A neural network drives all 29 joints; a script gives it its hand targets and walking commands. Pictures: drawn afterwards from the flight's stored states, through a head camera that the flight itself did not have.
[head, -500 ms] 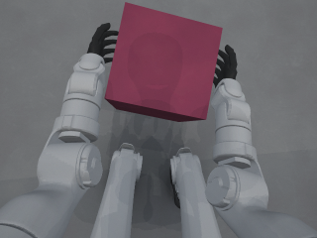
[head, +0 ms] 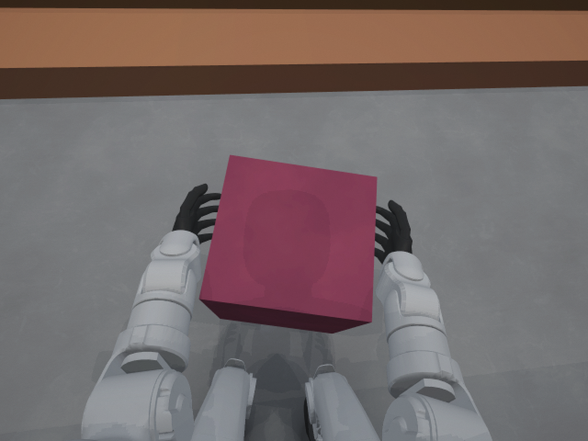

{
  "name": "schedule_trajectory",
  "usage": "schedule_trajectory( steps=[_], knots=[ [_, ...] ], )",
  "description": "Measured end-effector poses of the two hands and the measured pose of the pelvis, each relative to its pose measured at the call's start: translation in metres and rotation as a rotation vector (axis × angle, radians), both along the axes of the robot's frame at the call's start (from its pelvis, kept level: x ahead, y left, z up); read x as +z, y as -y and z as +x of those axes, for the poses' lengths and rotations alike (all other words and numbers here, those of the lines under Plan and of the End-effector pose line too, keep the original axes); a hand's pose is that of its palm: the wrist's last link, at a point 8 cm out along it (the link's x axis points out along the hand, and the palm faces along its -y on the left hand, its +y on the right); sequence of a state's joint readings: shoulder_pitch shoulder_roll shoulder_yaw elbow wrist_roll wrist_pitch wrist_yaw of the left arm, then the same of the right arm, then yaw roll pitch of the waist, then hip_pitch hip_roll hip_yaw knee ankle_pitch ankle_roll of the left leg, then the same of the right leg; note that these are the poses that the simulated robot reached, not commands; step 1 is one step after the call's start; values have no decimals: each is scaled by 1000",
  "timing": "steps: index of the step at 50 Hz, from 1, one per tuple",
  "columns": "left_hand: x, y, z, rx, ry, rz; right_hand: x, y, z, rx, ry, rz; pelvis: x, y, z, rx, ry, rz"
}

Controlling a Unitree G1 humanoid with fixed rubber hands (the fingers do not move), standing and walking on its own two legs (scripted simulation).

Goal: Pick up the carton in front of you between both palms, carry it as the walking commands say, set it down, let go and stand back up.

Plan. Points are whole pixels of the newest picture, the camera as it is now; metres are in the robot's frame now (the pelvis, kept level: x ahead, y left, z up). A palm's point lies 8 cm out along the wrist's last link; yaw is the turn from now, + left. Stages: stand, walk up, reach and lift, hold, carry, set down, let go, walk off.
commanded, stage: reach and lift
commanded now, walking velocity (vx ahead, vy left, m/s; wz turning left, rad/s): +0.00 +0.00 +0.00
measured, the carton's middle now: (288, 257) +0.38 +0.01 -0.11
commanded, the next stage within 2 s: hold in 1.60 s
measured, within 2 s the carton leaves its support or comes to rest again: neither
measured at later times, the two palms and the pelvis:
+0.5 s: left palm (156, 227) +0.33 +0.16 +0.10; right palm (446, 233) +0.34 -0.14 +0.11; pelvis +0.05 +0.00 +0.10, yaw +0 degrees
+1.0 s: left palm (149, 222) +0.32 +0.15 +0.13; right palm (470, 236) +0.32 -0.15 +0.14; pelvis +0.02 +0.00 +0.11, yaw +0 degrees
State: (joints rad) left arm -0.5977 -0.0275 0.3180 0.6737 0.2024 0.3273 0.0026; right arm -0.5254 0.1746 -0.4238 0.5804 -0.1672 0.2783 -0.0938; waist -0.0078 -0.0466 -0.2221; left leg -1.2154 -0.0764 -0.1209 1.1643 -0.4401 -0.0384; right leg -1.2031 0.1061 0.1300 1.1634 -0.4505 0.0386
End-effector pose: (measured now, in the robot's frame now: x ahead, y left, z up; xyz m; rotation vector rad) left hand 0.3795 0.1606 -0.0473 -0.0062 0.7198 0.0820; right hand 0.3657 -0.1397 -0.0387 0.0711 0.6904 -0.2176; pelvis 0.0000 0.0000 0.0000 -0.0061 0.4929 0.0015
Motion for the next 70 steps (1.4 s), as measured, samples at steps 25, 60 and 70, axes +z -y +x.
schedule_trajectory(
  steps=[25, 60, 70],
  knots=[
    [143, 2, -51, 68, 43, 14, 144, 2, -27, 99, 43, -37, 101, -3, 47, 2, 385, 6],
    [193, 13, -50, 46, 52, 36, 186, 13, -34, 92, 50, -42, 111, 0, 29, -6, 555, 9],
    [190, 6, -60, 35, 26, 61, 189, 6, -37, 138, 22, -84, 115, 0, 38, -2, 565, 8]
  ],
)
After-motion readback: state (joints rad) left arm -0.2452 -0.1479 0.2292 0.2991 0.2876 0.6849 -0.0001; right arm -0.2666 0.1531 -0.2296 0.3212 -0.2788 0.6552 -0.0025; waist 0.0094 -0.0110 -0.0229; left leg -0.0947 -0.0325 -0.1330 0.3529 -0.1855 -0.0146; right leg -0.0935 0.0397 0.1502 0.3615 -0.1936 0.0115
